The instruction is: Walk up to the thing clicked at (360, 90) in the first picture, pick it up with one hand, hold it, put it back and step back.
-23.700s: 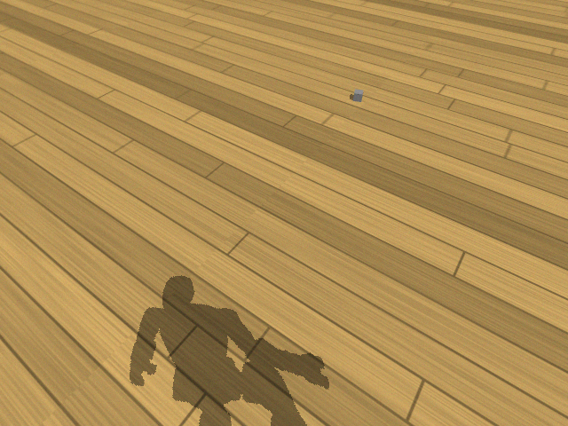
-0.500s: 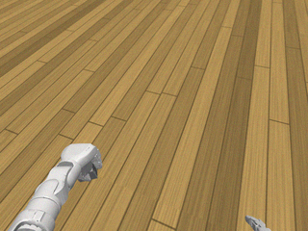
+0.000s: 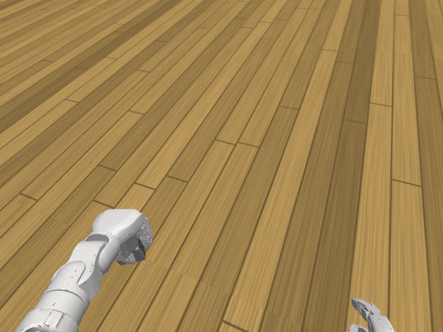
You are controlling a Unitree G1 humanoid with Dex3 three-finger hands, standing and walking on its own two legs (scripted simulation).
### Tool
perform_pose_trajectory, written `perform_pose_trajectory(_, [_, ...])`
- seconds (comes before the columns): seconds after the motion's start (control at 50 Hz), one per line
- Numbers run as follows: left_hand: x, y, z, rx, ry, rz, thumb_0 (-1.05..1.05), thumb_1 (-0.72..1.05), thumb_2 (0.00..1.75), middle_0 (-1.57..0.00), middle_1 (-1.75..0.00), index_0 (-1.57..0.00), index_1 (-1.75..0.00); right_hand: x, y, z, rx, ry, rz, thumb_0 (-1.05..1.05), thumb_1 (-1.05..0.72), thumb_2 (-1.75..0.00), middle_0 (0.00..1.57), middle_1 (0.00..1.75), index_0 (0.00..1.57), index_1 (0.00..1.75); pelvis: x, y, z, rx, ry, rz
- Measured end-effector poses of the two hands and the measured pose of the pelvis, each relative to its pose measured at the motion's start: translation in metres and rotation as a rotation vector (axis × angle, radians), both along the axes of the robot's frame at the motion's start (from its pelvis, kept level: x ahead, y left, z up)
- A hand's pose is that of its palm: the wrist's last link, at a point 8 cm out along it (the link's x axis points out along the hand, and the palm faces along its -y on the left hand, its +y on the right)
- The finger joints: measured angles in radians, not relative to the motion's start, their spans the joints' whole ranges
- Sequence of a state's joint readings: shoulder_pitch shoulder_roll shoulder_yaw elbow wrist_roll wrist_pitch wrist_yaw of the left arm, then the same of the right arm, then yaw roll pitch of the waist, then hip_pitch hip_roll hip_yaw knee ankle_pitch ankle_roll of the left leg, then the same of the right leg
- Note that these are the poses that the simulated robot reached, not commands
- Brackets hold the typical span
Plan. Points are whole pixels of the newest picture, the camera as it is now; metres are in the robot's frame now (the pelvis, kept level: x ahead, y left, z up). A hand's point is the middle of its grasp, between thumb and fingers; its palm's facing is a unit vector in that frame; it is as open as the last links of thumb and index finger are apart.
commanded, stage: hold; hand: left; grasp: from above
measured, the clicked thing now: (129, 245) +0.32 +0.23 -0.07
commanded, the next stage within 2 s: crouch in 1.16 s
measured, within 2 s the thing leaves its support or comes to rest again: neither
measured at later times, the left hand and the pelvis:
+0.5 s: hand (120, 249) +0.28 +0.22 -0.01, palm faces -0.45 -0.02 -0.89, open 5.7 cm; pelvis -0.01 +0.00 +0.01, yaw +0 degrees
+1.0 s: hand (120, 249) +0.28 +0.22 -0.01, palm faces -0.46 -0.02 -0.89, open 5.9 cm; pelvis -0.01 +0.00 +0.01, yaw +0 degrees
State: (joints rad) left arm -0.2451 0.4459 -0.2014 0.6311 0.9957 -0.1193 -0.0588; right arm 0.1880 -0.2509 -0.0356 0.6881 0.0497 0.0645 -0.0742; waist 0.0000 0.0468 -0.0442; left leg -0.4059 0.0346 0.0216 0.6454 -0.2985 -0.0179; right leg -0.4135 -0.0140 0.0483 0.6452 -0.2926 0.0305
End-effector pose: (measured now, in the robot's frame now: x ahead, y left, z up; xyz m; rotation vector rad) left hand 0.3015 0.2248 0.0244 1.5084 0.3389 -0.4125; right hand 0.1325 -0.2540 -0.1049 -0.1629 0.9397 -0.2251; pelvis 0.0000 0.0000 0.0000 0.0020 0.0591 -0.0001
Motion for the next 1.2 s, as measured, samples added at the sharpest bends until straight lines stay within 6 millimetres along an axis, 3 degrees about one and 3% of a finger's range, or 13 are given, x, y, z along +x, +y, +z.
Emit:
perform_pose_trajectory(0.76, [-0.018,-0.003,0.026,-0.010,-0.019,-0.021,-0.06,0.44,0.10,-0.83,-0.23,-1.16,-0.25,0.008,0.009,0.014,0.004,-0.062,0.023,0.01,-0.91,-0.90,0.20,0.30,0.20,0.30,-0.010,0.000,0.010,0.003,-0.062,-0.005])
perform_pose_trajectory(1.2, [-0.011,-0.003,0.021,-0.011,-0.012,-0.016,-0.05,0.44,0.11,-0.82,-0.26,-1.14,-0.29,0.014,0.009,0.013,0.003,-0.030,0.015,0.01,-0.91,-0.90,0.20,0.30,0.20,0.30,-0.002,0.000,0.012,0.003,-0.054,-0.003])
